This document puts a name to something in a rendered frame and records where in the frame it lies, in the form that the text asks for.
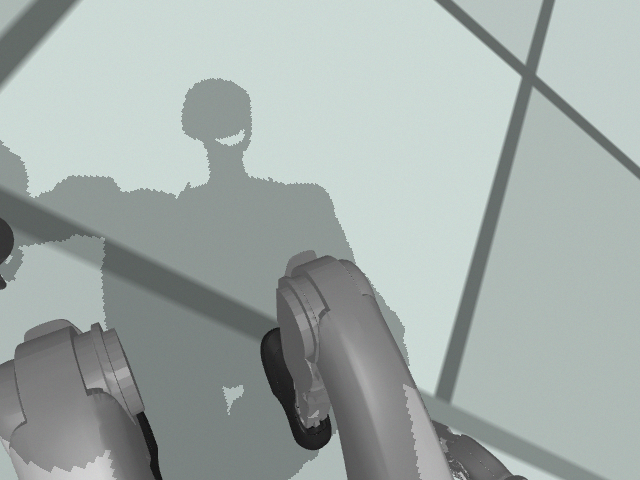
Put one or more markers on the mug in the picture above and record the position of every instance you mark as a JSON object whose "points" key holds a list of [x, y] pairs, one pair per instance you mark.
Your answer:
{"points": [[6, 246]]}

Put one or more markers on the left robot foot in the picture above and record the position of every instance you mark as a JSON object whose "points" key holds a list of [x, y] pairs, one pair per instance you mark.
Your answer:
{"points": [[151, 444]]}

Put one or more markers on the right robot hand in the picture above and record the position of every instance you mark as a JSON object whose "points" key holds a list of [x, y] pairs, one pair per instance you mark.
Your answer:
{"points": [[469, 460]]}

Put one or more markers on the right robot foot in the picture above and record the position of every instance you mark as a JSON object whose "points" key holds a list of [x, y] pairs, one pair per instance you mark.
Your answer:
{"points": [[282, 387]]}

